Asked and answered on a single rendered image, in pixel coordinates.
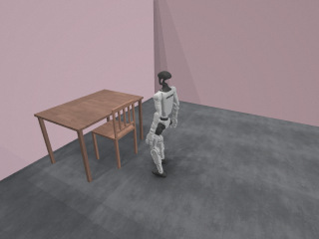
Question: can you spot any left robot hand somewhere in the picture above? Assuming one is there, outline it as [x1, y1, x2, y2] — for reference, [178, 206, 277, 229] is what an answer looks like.
[146, 133, 155, 147]

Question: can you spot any left robot thigh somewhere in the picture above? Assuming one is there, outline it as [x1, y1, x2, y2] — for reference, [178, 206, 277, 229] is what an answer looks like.
[149, 124, 163, 154]

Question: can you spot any right robot forearm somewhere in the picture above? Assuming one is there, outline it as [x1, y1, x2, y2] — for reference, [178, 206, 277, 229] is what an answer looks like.
[172, 105, 179, 120]

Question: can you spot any table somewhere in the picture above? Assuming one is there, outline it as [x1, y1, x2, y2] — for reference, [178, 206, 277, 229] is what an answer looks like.
[34, 89, 144, 182]

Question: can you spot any left robot forearm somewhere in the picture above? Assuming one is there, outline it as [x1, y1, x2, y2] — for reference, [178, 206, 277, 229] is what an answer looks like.
[150, 113, 160, 134]

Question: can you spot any chair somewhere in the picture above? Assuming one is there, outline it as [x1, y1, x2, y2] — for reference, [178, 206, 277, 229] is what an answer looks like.
[91, 100, 138, 169]

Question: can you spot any humanoid robot torso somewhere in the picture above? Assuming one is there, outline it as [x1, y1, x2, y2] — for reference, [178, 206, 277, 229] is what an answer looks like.
[158, 86, 173, 130]

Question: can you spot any right robot upper arm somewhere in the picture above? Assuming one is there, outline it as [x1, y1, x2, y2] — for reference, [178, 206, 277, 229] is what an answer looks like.
[170, 87, 179, 108]

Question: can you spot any left robot upper arm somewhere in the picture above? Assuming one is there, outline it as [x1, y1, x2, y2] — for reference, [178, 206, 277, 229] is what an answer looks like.
[153, 92, 162, 118]

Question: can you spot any right robot hand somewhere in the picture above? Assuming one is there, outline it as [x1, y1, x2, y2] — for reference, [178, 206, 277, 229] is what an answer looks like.
[169, 119, 177, 129]

